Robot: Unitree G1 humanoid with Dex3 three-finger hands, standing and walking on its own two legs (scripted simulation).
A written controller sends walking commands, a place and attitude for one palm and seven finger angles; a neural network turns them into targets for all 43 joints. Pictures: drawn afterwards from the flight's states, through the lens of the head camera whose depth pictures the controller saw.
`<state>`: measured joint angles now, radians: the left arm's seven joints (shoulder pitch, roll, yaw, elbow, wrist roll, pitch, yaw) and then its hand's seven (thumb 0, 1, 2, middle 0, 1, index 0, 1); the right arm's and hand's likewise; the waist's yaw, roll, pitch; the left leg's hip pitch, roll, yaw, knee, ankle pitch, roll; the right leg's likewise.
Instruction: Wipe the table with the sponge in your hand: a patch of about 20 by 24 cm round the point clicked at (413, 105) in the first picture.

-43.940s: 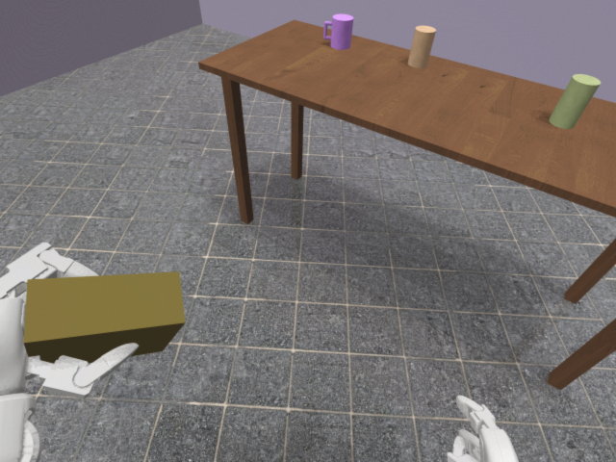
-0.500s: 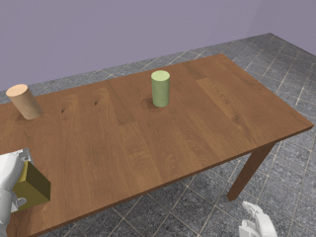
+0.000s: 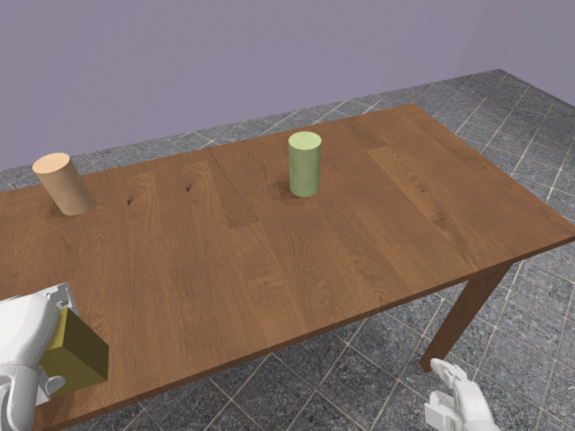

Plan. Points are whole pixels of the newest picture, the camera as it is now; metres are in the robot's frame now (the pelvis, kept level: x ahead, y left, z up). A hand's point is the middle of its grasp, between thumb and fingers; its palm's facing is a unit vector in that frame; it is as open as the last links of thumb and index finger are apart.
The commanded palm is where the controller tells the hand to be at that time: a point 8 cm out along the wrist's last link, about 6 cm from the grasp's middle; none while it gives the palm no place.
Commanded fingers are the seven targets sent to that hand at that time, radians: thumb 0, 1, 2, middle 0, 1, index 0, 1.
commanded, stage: lift the sponge slowly off the table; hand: left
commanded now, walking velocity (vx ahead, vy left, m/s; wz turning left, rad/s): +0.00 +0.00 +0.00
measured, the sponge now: (51, 365) +0.17 +0.35 +0.02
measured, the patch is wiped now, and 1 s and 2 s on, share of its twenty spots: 1.00 1.00 1.00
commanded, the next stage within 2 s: none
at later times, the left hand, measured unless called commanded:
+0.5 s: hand (37, 357) +0.16 +0.34 +0.07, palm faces +0.00 -0.08 -1.00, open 9.3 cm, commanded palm +0.14 +0.33 +0.13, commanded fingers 0.00 0.10 1.30 -1.20 -1.60 -1.20 -1.60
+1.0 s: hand (30, 340) +0.17 +0.33 +0.10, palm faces +0.00 -0.06 -1.00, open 9.3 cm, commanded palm +0.14 +0.33 +0.17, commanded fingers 0.00 0.10 1.30 -1.20 -1.60 -1.20 -1.60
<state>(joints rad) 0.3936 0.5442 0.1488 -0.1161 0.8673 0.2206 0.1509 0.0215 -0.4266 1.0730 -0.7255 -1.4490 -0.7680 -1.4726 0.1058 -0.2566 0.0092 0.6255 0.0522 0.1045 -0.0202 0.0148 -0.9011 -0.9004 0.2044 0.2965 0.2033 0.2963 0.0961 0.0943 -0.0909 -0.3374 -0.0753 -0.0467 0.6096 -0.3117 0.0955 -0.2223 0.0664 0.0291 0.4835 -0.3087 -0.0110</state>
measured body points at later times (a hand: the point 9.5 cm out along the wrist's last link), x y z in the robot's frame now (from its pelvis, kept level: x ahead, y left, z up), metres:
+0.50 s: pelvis +0.00 +0.00 +0.00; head -0.01 -0.01 +0.45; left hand +0.16 +0.34 +0.12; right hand +0.23 -0.20 -0.08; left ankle +0.00 +0.05 -0.73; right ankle -0.04 -0.13 -0.73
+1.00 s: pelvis -0.02 -0.02 +0.01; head -0.03 -0.04 +0.46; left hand +0.16 +0.33 +0.16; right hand +0.22 -0.22 -0.07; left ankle +0.00 +0.05 -0.73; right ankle -0.04 -0.13 -0.73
